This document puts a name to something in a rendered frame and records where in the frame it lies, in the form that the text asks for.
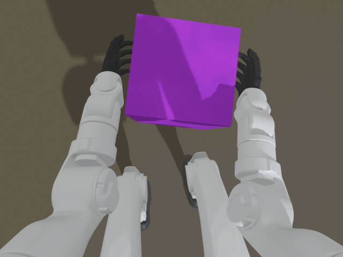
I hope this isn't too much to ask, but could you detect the carton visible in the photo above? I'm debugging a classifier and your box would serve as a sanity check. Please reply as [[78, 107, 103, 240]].
[[125, 13, 241, 130]]

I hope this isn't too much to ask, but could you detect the right robot foot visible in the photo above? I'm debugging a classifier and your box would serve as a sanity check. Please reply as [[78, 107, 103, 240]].
[[182, 158, 198, 208]]

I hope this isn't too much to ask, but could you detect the right robot shin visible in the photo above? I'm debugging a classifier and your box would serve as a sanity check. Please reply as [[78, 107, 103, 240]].
[[190, 152, 219, 199]]

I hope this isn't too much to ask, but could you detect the robot left upper arm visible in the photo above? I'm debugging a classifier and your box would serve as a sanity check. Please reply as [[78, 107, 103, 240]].
[[0, 166, 120, 257]]

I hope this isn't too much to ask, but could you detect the robot right upper arm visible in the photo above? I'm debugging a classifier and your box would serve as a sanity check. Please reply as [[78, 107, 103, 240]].
[[226, 182, 343, 257]]

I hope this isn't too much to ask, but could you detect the left robot forearm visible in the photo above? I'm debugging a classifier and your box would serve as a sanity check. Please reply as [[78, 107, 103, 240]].
[[51, 71, 124, 206]]

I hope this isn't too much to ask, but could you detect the right robot hand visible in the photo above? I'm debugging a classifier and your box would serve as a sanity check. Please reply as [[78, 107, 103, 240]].
[[235, 49, 262, 97]]

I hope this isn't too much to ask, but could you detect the right robot forearm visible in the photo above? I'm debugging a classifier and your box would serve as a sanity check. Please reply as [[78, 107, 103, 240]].
[[234, 88, 290, 199]]

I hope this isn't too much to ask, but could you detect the left robot hand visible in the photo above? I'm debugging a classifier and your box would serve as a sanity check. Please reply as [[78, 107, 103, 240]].
[[101, 34, 133, 77]]

